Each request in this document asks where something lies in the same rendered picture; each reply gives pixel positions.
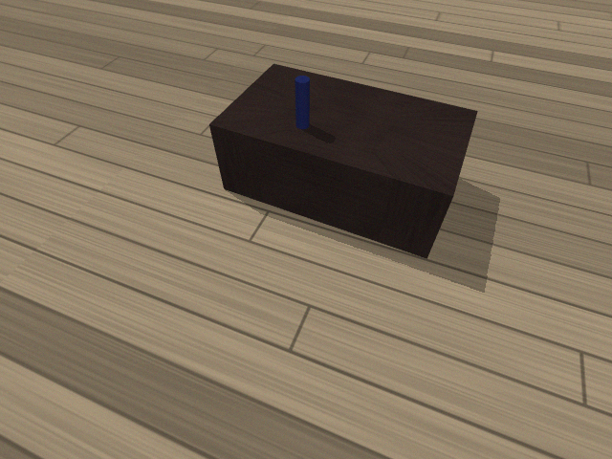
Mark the can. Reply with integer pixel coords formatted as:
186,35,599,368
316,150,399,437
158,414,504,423
295,76,310,129

